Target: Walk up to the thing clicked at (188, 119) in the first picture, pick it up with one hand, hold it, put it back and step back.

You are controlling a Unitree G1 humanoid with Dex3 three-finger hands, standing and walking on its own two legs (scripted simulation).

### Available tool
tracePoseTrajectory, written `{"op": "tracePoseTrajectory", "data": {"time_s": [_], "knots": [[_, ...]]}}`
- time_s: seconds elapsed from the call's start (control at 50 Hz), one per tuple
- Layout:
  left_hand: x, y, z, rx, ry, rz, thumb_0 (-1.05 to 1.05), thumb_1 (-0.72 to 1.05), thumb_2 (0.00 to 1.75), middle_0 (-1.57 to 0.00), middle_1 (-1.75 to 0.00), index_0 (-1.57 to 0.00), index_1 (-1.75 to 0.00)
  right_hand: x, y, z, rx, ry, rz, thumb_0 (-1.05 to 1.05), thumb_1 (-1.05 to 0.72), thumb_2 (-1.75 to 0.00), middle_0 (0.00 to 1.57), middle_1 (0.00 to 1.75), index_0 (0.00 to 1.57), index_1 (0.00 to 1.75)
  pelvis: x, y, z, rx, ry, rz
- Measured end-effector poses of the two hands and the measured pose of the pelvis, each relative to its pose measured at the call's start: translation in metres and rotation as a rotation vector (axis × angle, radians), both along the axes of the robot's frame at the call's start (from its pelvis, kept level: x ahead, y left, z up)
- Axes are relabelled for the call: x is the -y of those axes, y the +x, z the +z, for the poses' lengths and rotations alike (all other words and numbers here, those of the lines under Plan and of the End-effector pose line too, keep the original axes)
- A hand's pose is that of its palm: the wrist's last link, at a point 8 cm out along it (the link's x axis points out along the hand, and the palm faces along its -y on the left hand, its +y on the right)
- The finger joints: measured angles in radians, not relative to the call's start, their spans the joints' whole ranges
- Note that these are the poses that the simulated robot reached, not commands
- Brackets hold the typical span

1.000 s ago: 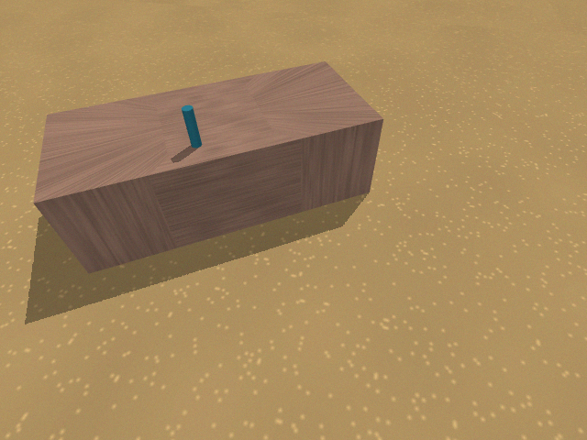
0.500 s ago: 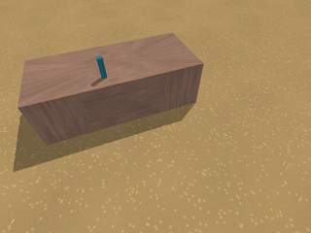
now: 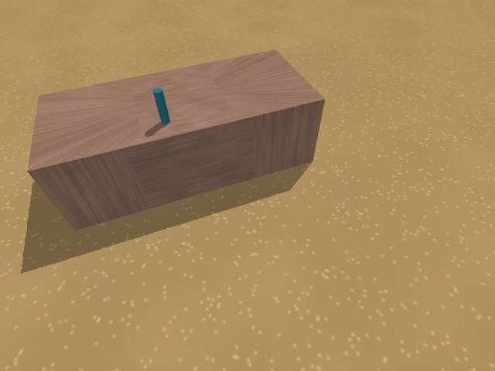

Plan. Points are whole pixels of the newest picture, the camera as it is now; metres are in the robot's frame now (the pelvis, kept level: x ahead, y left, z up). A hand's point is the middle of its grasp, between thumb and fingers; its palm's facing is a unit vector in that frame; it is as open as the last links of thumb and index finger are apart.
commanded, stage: stand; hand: right
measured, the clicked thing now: (161, 106) +1.21 +0.39 -0.28
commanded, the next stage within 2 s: walk up in 0.12 s
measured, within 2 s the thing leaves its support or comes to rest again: neither
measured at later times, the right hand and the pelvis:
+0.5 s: hand (367, 357) +0.20 -0.19 -0.16, palm faces -0.15 +0.90 -0.42, open 7.4 cm; pelvis +0.08 +0.10 -0.04, yaw +10 degrees
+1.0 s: hand (289, 250) +0.43 -0.08 -0.17, palm faces -0.36 +0.88 -0.31, open 7.4 cm; pelvis +0.27 +0.15 -0.02, yaw +19 degrees
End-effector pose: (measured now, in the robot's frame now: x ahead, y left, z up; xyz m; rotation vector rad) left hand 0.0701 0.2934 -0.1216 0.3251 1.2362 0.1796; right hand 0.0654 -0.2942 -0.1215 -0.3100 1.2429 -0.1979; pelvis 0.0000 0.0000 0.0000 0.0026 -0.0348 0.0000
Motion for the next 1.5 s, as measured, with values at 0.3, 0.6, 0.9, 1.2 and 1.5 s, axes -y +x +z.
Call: {"op": "tracePoseTrajectory", "data": {"time_s": [0.3, 0.6, 0.9, 1.2, 1.5], "knots": [[-0.053, -0.019, 0.013, 0.098, 0.072, 0.105, 0.00, 0.90, 0.90, -0.21, -0.30, -0.21, -0.30, 0.002, 0.041, 0.010, 0.001, -0.010, 0.108, 0.01, -0.91, -0.90, 0.20, 0.30, 0.21, 0.30, -0.023, 0.021, -0.007, -0.001, -0.030, 0.100], [-0.169, 0.036, -0.007, 0.067, 0.079, 0.164, 0.01, 0.90, 0.90, -0.20, -0.30, -0.20, -0.30, -0.100, 0.144, 0.009, 0.066, -0.035, 0.187, 0.01, -0.91, -0.90, 0.20, 0.30, 0.21, 0.30, -0.116, 0.105, -0.024, 0.013, -0.001, 0.215], [-0.172, 0.122, 0.014, 0.137, 0.128, 0.260, 0.00, 0.90, 0.90, -0.21, -0.30, -0.20, -0.30, -0.143, 0.294, -0.027, 0.039, 0.032, 0.325, 0.01, -0.90, -0.90, 0.21, 0.30, 0.21, 0.30, -0.136, 0.232, -0.031, 0.020, -0.006, 0.302], [-0.223, 0.130, 0.012, -0.006, 0.084, 0.417, 0.01, 0.90, 0.90, -0.21, -0.30, -0.21, -0.30, -0.254, 0.496, 0.015, 0.156, 0.010, 0.531, 0.01, -0.91, -0.90, 0.20, 0.30, 0.20, 0.30, -0.211, 0.333, -0.018, 0.003, -0.032, 0.390], [-0.314, 0.269, -0.003, 0.058, 0.020, 0.367, 0.01, 0.90, 0.90, -0.21, -0.30, -0.20, -0.30, -0.341, 0.552, 0.026, 0.190, 0.004, 0.483, 0.01, -0.90, -0.90, 0.21, 0.30, 0.21, 0.30, -0.298, 0.424, -0.013, 0.006, 0.004, 0.399]]}}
